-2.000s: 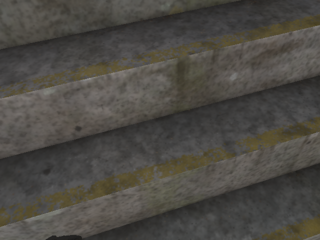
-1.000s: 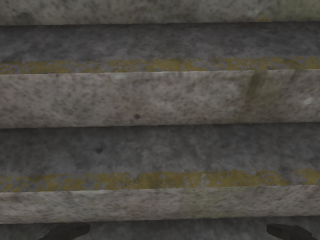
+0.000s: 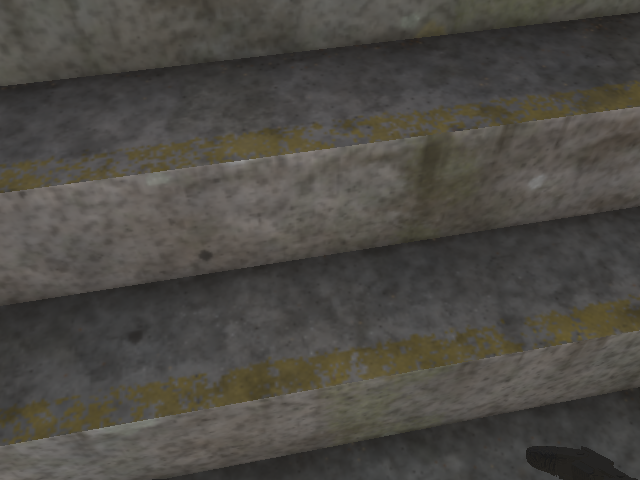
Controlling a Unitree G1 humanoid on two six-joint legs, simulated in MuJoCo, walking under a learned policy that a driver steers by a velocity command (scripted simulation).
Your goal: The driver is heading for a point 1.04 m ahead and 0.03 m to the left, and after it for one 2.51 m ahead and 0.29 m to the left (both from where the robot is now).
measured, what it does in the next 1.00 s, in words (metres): stands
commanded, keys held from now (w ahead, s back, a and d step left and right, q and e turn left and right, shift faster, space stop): w+e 0.20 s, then w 0.80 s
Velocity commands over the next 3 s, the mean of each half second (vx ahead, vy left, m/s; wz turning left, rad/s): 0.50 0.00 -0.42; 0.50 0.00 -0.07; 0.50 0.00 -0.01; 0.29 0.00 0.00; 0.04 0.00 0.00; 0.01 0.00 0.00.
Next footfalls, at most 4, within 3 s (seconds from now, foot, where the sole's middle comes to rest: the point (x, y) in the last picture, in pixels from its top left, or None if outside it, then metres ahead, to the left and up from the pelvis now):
none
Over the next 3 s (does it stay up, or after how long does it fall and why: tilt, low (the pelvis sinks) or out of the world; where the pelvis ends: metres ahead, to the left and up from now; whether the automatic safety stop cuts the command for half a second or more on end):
stays up -0.02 0.03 0.01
